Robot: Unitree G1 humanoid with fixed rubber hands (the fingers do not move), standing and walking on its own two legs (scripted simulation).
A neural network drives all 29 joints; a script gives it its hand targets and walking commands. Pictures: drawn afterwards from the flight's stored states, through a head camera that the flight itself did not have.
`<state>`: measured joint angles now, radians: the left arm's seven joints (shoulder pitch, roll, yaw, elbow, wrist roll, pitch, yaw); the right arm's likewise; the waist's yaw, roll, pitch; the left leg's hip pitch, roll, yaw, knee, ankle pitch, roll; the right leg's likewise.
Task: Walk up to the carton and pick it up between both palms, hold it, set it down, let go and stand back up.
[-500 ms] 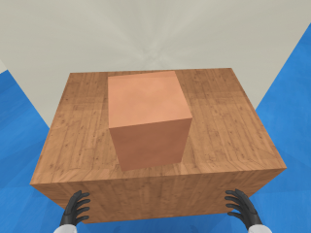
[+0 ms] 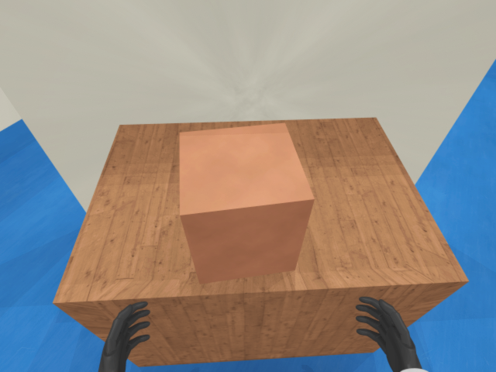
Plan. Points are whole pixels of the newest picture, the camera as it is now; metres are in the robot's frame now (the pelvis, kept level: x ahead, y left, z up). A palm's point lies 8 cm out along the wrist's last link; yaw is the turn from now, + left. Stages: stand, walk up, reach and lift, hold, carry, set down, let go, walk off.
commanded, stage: reach and lift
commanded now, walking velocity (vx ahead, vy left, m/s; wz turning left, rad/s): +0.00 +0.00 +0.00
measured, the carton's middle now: (241, 205) +0.42 +0.05 -0.01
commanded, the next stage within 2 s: none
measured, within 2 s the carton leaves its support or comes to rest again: neither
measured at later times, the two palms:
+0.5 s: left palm (123, 336) +0.17 +0.22 -0.01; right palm (395, 323) +0.19 -0.20 +0.00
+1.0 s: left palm (120, 268) +0.25 +0.23 +0.05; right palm (385, 256) +0.28 -0.19 +0.04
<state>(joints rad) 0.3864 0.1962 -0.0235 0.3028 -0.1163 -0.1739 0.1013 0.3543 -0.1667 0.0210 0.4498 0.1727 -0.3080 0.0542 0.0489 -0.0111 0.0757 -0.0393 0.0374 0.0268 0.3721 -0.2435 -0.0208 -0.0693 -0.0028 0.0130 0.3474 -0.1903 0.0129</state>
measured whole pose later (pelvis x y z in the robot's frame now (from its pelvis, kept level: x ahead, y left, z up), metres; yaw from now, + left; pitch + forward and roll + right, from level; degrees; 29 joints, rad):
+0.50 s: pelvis -0.01 -0.01 +0.00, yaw -1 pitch -6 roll +0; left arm 0.26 0.21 -0.05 0.23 -0.18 -0.09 0.14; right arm 0.26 -0.15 0.03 0.31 0.19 -0.18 0.01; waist 0.08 -0.03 0.08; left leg -0.04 0.04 0.03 0.38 -0.23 -0.03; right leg -0.09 0.00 0.03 0.39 -0.19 0.00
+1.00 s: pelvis -0.01 -0.01 +0.00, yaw -1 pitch -3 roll +0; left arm 0.01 0.19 0.11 0.04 -0.18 0.29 0.06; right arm -0.01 -0.22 0.04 0.16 0.28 0.07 -0.10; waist 0.07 0.00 0.08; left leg -0.08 0.05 0.03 0.34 -0.21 -0.03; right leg -0.12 0.01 0.03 0.33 -0.17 0.00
